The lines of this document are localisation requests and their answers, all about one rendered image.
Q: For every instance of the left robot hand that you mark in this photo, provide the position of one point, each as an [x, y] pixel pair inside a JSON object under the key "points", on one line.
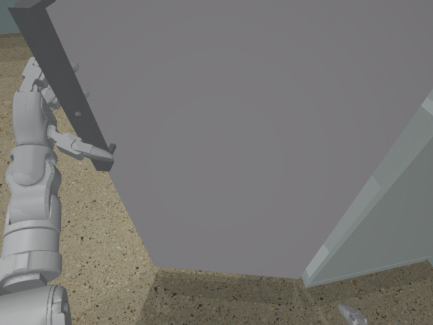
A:
{"points": [[32, 112]]}

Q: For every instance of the right robot hand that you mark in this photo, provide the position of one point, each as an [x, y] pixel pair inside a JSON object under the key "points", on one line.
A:
{"points": [[354, 317]]}

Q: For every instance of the fridge door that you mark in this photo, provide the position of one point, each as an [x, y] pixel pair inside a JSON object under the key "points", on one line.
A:
{"points": [[245, 129]]}

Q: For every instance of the handle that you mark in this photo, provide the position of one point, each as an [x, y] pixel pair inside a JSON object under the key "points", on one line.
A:
{"points": [[37, 29]]}

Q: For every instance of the robot left forearm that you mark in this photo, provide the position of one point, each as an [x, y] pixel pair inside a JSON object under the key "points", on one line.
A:
{"points": [[30, 252]]}

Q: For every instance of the robot left upper arm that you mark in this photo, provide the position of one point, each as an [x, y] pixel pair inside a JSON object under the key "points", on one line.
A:
{"points": [[46, 305]]}

